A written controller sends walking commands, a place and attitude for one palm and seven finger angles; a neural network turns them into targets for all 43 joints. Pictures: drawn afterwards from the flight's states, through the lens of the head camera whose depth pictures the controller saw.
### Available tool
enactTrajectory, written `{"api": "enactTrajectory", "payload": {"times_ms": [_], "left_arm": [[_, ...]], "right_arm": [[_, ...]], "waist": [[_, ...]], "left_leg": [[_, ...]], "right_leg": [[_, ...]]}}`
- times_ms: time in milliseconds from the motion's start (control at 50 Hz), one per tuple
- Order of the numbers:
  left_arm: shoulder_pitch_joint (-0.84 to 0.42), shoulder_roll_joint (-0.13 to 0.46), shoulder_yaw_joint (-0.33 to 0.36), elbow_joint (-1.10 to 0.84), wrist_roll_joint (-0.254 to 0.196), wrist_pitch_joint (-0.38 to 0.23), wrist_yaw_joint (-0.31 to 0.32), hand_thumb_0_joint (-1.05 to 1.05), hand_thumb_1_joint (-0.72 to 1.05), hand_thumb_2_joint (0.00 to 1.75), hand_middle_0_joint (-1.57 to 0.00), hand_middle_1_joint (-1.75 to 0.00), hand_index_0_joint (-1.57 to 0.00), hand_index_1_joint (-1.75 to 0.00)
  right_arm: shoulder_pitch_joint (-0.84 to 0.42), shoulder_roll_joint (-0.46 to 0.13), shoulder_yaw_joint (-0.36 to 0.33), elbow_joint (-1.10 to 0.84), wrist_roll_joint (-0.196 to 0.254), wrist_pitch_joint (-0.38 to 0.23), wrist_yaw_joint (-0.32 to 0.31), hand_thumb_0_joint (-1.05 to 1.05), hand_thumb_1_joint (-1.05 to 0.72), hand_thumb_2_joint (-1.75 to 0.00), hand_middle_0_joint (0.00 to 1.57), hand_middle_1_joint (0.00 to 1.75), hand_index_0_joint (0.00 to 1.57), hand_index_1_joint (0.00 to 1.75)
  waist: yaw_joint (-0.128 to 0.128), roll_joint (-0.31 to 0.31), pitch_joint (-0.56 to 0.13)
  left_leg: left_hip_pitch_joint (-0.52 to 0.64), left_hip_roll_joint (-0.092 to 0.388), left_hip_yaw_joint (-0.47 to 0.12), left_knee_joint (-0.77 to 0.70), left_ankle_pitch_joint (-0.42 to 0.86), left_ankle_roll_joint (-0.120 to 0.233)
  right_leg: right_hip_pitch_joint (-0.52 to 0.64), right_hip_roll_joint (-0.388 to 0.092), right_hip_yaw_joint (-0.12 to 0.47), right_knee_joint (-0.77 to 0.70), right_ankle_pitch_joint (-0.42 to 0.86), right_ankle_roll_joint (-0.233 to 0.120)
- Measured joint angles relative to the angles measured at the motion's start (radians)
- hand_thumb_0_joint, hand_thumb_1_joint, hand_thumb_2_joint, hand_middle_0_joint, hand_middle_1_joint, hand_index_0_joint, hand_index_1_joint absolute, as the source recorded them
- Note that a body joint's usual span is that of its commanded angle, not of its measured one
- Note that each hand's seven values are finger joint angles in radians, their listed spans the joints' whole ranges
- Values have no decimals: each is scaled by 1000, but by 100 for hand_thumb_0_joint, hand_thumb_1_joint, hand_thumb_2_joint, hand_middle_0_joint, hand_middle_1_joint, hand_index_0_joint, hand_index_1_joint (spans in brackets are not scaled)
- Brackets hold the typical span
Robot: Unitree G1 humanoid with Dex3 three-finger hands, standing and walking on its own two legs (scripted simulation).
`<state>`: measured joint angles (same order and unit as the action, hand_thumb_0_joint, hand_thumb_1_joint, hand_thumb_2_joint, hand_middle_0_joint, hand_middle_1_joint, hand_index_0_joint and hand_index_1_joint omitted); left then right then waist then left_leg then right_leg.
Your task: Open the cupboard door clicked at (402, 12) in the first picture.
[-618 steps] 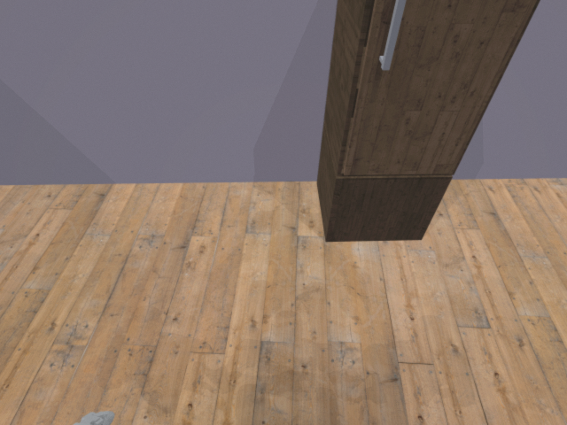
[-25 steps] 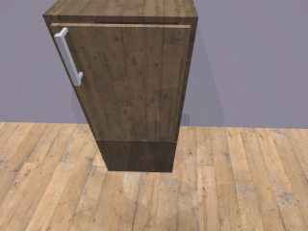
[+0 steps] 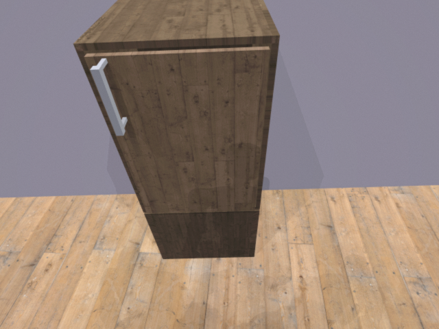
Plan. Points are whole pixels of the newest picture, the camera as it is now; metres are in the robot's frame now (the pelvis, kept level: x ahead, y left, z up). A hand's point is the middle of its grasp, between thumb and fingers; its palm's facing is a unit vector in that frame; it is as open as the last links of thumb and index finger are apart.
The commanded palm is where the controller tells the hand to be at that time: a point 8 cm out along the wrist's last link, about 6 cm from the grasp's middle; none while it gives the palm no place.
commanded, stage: look again from close up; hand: left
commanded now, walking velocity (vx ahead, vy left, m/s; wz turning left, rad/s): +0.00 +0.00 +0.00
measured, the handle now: (112, 99) +0.57 +0.27 +0.16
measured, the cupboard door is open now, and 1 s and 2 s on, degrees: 0 0 0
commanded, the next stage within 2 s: raise the hand with hooked fingers in 0.18 s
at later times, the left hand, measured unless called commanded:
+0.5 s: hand (117, 285) +0.21 +0.20 -0.01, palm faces +0.23 -0.96 -0.14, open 7.5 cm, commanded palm +0.12 +0.24 -0.03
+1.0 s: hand (103, 272) +0.21 +0.21 +0.04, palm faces -0.01 -0.99 -0.12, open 10.4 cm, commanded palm +0.16 +0.28 +0.05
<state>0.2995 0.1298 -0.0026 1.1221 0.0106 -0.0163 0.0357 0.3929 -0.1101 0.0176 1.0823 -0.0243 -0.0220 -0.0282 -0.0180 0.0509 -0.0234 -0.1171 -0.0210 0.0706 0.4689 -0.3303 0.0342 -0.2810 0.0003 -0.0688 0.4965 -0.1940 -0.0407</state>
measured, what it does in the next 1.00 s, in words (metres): stands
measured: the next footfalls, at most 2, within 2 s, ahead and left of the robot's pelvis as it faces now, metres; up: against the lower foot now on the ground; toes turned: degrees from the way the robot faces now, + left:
none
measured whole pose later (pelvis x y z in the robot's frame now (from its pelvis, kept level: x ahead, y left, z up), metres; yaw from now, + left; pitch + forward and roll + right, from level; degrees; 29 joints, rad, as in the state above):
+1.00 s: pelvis +0.00 +0.00 -0.05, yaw +4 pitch +8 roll -3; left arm 0.31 0.28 0.18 -0.10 -0.26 -0.35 -0.34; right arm 0.20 -0.21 0.08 0.57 0.02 -0.23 -0.04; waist 0.04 0.04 -0.06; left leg -0.55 -0.01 -0.02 0.95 -0.54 0.04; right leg -0.63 -0.02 -0.17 0.86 -0.36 -0.04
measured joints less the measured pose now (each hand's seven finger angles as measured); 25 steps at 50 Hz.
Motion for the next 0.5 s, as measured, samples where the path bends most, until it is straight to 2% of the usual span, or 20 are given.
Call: {"api": "enactTrajectory", "payload": {"times_ms": [300,320,340,380,420,460,500], "left_arm": [[4,-17,-8,14,-1,2,5,1,93,90,-20,-30,-20,-30],[56,-10,-5,-133,-36,69,15,2,94,90,-20,-30,-20,-30],[121,8,5,-316,-60,113,30,3,96,90,-20,-30,-20,-30],[193,41,7,-580,-99,74,75,5,96,90,-21,-31,-21,-31],[193,55,7,-772,-138,53,101,5,94,89,-21,-32,-21,-32],[157,55,11,-925,-153,0,97,5,91,88,-20,-34,-20,-34],[96,49,23,-1022,-159,-88,66,4,87,86,-20,-36,-20,-36]], "right_arm": [[-21,-19,7,38,7,-4,-2,0,-91,-90,20,30,20,30],[-13,-23,12,0,19,-10,-4,0,-91,-90,20,30,20,30],[2,-28,19,-43,30,-50,-16,1,-91,-90,20,30,20,30],[18,-50,12,-102,47,-151,-37,1,-91,-90,20,30,20,30],[4,-87,1,-163,66,-214,-46,1,-91,-90,20,30,20,30],[-35,-128,-8,-226,65,-261,-50,1,-91,-90,20,30,20,30],[-86,-156,-22,-295,53,-291,-41,1,-91,-90,20,30,20,30]], "waist": [[13,-18,54],[14,-26,58],[20,-36,57],[26,-40,33],[18,-25,11],[6,-9,-12],[-5,-10,-40]], "left_leg": [[18,-27,11,-41,18,21],[8,-25,14,-25,10,21],[5,-24,19,-20,5,20],[-11,-27,18,-7,-3,16],[-33,-31,2,18,-13,19],[-68,-33,-12,58,-28,24],[-119,-34,-18,108,-47,26]], "right_leg": [[2,-23,16,-7,3,25],[-8,-21,18,3,0,26],[-15,-20,24,13,-4,24],[-33,-24,23,33,-17,23],[-43,-33,8,47,-28,27],[-64,-39,-6,66,-38,30],[-108,-44,-13,105,-53,31]]}}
